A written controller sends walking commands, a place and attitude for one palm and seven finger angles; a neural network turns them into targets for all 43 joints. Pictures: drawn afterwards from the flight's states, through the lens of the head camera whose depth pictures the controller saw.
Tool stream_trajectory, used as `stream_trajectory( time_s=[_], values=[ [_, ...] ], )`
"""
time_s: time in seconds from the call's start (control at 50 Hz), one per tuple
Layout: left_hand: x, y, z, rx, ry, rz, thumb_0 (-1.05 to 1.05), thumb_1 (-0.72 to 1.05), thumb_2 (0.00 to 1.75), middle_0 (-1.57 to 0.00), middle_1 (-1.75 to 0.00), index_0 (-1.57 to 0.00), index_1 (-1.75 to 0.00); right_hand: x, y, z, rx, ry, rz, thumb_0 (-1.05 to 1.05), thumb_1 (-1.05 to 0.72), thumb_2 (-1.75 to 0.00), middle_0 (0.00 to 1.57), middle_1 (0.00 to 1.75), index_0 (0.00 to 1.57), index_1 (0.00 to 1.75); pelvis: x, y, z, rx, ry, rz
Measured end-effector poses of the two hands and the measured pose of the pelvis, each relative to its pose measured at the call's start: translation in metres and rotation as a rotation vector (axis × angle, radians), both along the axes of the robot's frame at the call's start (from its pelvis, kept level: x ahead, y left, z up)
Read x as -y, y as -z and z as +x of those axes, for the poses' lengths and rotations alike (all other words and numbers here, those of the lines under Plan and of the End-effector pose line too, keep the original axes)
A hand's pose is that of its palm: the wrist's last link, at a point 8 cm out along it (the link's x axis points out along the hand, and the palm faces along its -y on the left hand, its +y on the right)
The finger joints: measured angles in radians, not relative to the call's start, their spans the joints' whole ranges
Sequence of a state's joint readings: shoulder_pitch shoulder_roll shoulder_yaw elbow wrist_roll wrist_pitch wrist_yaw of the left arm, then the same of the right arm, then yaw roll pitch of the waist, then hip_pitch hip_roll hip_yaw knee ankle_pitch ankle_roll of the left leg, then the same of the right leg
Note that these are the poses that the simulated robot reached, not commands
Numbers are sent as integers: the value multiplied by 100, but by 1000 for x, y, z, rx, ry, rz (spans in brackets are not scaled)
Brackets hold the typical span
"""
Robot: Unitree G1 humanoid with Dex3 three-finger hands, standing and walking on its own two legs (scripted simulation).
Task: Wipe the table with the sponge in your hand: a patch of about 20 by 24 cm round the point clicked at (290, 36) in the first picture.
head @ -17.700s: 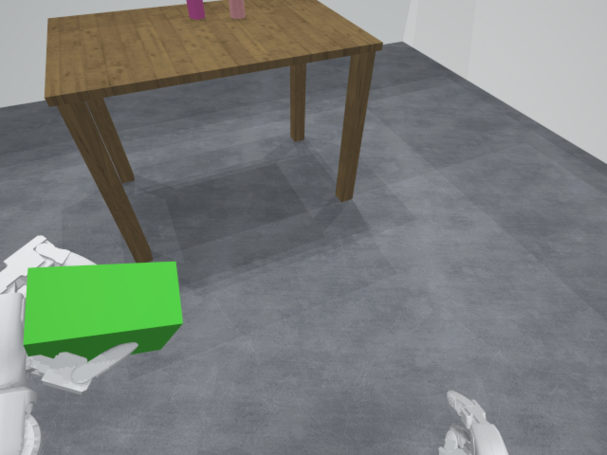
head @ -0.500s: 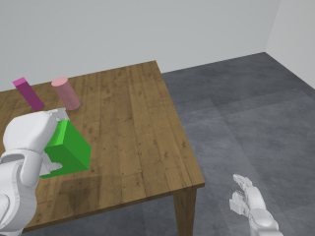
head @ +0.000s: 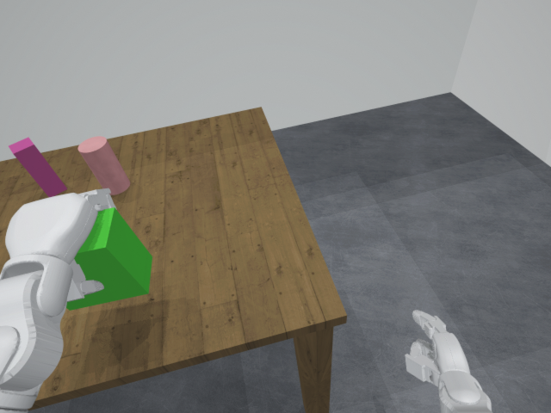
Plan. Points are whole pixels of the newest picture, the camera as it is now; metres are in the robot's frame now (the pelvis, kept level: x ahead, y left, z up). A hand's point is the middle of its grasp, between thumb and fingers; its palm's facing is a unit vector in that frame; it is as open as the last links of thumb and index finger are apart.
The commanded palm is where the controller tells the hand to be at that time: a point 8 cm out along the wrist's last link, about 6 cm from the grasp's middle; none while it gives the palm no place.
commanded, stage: move the sponge above the wiping area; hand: left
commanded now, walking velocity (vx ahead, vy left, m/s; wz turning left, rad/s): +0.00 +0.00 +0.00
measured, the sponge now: (98, 268) +0.24 +0.30 +0.11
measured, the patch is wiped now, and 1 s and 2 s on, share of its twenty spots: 0.00 0.00 0.00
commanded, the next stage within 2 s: none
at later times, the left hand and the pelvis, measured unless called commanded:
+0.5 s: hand (84, 258) +0.24 +0.30 +0.15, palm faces +0.10 -0.06 -0.99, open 10.0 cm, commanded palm +0.20 +0.29 +0.21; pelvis +0.01 +0.02 +0.00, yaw +0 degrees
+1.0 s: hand (81, 271) +0.22 +0.30 +0.13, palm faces +0.07 -0.06 -1.00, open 10.0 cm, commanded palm +0.19 +0.29 +0.19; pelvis +0.01 +0.01 +0.00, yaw +0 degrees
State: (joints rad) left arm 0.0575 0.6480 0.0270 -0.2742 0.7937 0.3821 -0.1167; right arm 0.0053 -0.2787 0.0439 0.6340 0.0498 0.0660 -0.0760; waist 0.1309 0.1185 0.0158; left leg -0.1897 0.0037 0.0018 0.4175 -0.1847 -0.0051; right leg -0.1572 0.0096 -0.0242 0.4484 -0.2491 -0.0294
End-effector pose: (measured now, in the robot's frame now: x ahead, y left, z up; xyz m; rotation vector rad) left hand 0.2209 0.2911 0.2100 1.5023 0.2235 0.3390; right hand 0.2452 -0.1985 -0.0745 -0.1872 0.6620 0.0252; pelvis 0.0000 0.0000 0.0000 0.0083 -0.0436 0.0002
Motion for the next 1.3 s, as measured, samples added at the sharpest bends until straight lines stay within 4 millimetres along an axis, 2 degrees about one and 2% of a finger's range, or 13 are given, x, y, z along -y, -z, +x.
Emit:
stream_trajectory(
  time_s=[0.24, 0.36, 0.5, 0.7, 0.9, 1.04, 1.12, 1.3],
  values=[
    [-6, 8, -7, -7, -1, -15, -1, -50, 104, -74, -135, -75, -135, 0, 5, -1, -25, 16, -3, 1, -91, -90, 20, 30, 20, 30, -8, 0, 8, -9, 7, -2],
    [-7, 15, -7, -11, 2, -24, -1, -50, 104, -74, -135, -75, -135, -9, 5, 3, -29, 1, -6, 1, -91, -90, 20, 30, 20, 30, -12, -1, 11, -10, 1, -4],
    [0, 12, -10, 23, 31, -24, -1, -50, 104, -74, -134, -75, -135, -23, -1, 11, -10, -23, 19, 1, -91, -90, 20, 30, 20, 30, -16, -1, 14, -11, 3, -4],
    [-7, 20, -20, -5, -33, -38, -1, -50, 104, -74, -134, -75, -135, -32, -6, 19, -1, -52, 22, 1, -91, -90, 20, 30, 20, 30, -17, -1, 11, -9, -4, -4],
    [-1, 24, -17, -11, 18, -27, -1, -50, 104, -74, -134, -75, -135, -24, -6, 10, -5, -36, 8, 1, -91, -90, 20, 30, 21, 30, -13, -2, 9, 0, 1, -6],
    [-6, 26, -22, -16, -18, -29, -1, -50, 104, -74, -134, -75, -135, -11, -1, -1, -27, -7, 2, 1, -91, -90, 20, 30, 21, 30, -11, -1, 8, 1, 8, -6],
    [-3, 33, -26, -36, -10, -38, -1, -50, 104, -74, -134, -75, -135, -4, 2, -6, -33, 7, -8, 1, -91, -90, 20, 30, 20, 30, -10, -1, 7, 3, 5, -6],
    [2, 38, -22, -27, 26, -19, -1, -50, 104, -74, -134, -75, -135, 0, 4, -13, -39, 20, -10, 1, -91, -90, 20, 30, 20, 30, -7, -1, 6, 8, 5, -7]
  ],
)
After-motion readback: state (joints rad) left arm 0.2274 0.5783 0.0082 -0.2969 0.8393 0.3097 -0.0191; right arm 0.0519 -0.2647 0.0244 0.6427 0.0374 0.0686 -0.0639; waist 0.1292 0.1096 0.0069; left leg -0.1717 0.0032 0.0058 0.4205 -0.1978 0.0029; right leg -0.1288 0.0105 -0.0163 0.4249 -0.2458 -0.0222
